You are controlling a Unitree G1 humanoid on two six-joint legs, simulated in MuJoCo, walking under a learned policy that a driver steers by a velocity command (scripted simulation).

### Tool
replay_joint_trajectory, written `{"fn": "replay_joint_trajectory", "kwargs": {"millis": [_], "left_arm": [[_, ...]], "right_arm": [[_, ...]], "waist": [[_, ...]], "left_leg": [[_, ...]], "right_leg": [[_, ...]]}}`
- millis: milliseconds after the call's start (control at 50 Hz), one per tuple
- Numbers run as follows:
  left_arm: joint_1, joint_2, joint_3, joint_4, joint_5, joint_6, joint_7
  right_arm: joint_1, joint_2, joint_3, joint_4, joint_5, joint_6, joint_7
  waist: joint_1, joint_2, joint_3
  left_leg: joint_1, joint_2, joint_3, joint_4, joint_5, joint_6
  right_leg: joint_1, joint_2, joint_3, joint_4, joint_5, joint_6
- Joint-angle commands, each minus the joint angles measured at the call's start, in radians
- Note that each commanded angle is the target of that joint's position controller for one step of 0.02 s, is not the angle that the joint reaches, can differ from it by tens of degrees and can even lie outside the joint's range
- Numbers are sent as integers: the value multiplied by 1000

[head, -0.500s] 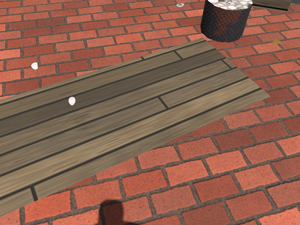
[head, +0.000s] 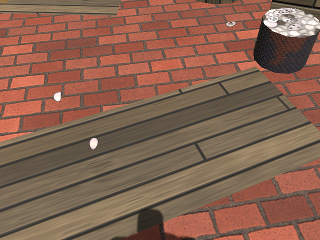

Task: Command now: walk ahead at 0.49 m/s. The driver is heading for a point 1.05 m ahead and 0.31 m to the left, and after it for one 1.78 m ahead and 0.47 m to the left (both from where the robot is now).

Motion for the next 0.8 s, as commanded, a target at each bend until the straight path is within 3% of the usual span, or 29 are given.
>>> {"fn": "replay_joint_trajectory", "kwargs": {"millis": [20,100,160,200,220,240,260,280,300,320,340,360,400,440,520,580,660,720,760,780,800], "left_arm": [[-42,149,23,-63,-6,-13,20],[55,168,26,-30,-21,-1,25],[95,174,32,-9,-24,18,29],[82,188,39,-11,-23,30,31],[59,197,41,-18,-21,36,32],[42,182,35,-25,-17,42,31],[46,146,17,-49,-2,42,31],[175,10,-23,-54,-2,20,18],[138,80,-9,-39,-20,-7,13],[36,161,13,-72,-49,-22,10],[-23,161,13,-85,-51,-27,15],[-54,151,19,-88,-35,-23,22],[-20,109,21,-78,-24,4,25],[-18,81,20,-79,-21,23,28],[-184,86,25,-144,-1,22,30],[-295,73,20,-175,-7,9,22],[-405,79,13,-211,-18,-6,5],[-388,125,25,-220,-22,-21,-4],[-252,167,48,-187,-20,-29,0],[-87,217,70,-149,-9,-33,8],[51,305,92,-134,5,-29,15]], "right_arm": [[-30,-31,-4,-54,-4,-9,8],[-171,-21,10,-97,8,-15,29],[-228,-38,11,-134,12,-22,49],[-193,-66,2,-137,13,-27,57],[-126,-92,-10,-123,13,-29,57],[26,-132,-34,-77,11,-29,53],[220,-203,-57,-33,0,-27,44],[317,-291,-78,-1,-9,-20,46],[313,-191,-48,-7,-7,-20,48],[221,-146,-32,-21,-3,-23,46],[129,-121,-22,-44,-6,-23,45],[74,-93,-14,-50,-12,-24,48],[50,-63,-6,-42,-21,-30,55],[77,-83,-11,-24,-16,-35,51],[151,-111,-18,6,-8,-25,28],[191,-127,-22,17,1,-16,15],[255,-130,-28,43,13,-4,6],[244,-145,-40,40,16,9,-4],[216,-138,-40,25,14,18,-5],[204,-97,-25,5,4,20,-3],[271,-11,-3,-27,-4,12,-1]], "waist": [[-29,-84,61],[24,-78,77],[26,-81,85],[-10,-102,56],[-54,-118,11],[-130,-109,-82],[-196,-42,-233],[-145,218,-377],[-167,177,-399],[-151,127,-240],[-121,50,-150],[-94,6,-83],[-43,37,-54],[-28,30,-31],[-57,5,21],[-87,14,41],[-115,28,62],[-80,50,48],[-5,60,-22],[63,25,-150],[64,-170,-313]], "left_leg": [[32,-5,14,-198,186,-12],[49,-48,44,-366,238,-12],[11,-60,32,-428,149,16],[80,-83,45,-453,67,42],[189,-114,72,-464,38,61],[394,-147,98,-479,50,90],[708,-18,-42,-439,73,150],[1088,223,-524,-529,-126,316],[1103,239,-689,-646,-197,309],[974,207,-533,-656,-172,253],[820,170,-398,-679,-67,228],[689,131,-300,-712,21,214],[561,80,-199,-773,80,200],[519,70,-143,-809,134,216],[541,54,-110,-842,160,219],[537,21,-79,-839,114,193],[583,44,-112,-790,74,185],[633,80,-168,-716,79,162],[617,44,-162,-576,206,132],[523,-22,-120,-357,189,101],[205,-161,-20,8,-99,35]], "right_leg": [[-103,-252,146,-162,142,-140],[5,-273,128,-139,131,-128],[141,-330,145,-73,182,-116],[192,-351,149,-7,310,-96],[194,-338,133,76,477,-82],[157,-287,93,253,603,-57],[-26,-231,50,539,440,-24],[-451,-41,28,927,-106,50],[-572,-43,184,1055,-413,33],[-649,-101,181,1093,-352,14],[-628,-157,150,1055,-256,12],[-590,-190,136,989,-193,17],[-483,-227,137,910,-126,25],[-485,-235,124,853,-93,41],[-588,-230,116,615,92,79],[-540,-184,100,413,224,92],[-492,-150,103,286,237,95],[-415,-141,124,228,162,74],[-217,-117,95,198,92,45],[34,-180,144,232,87,1],[411,-409,440,230,5,-97]]}}
Keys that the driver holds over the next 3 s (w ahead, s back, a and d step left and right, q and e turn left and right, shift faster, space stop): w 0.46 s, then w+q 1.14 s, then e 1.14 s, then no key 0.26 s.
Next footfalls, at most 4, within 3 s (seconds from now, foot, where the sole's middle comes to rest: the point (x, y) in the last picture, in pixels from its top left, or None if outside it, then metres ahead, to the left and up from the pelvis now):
0.26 left None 0.34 0.15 -0.78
0.78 right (195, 211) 0.64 -0.08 -0.78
1.32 left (125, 171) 0.83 0.25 -0.78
1.80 right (135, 118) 1.17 0.24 -0.78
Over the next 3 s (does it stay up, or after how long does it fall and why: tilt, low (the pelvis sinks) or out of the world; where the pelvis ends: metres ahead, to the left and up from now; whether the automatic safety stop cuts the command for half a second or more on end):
stays up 1.04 0.25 -0.01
